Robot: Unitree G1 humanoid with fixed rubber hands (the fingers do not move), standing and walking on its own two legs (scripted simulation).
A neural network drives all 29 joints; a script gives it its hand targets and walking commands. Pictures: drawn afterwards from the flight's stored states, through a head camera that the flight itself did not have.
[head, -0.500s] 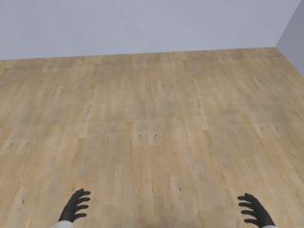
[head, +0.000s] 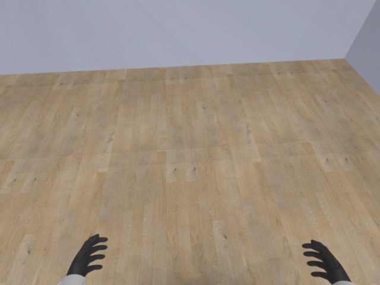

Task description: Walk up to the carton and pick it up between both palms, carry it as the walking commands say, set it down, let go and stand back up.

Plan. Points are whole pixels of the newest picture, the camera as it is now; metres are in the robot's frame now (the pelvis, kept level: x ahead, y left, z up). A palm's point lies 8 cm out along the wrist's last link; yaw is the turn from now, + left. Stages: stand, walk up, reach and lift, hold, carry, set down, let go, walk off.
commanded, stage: stand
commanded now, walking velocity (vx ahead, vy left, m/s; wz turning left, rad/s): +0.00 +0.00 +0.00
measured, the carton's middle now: out of the picture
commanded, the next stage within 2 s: none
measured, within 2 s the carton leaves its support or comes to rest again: neither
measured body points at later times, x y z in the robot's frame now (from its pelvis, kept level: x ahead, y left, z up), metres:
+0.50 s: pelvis -0.01 +0.00 +0.00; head -0.01 +0.00 +0.45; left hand +0.15 +0.27 -0.08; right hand +0.15 -0.28 -0.07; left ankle -0.01 +0.12 -0.72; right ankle +0.00 -0.12 -0.72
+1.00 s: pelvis -0.02 +0.00 +0.00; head -0.02 +0.00 +0.45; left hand +0.14 +0.27 -0.08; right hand +0.14 -0.28 -0.07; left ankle -0.01 +0.12 -0.72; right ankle +0.00 -0.12 -0.72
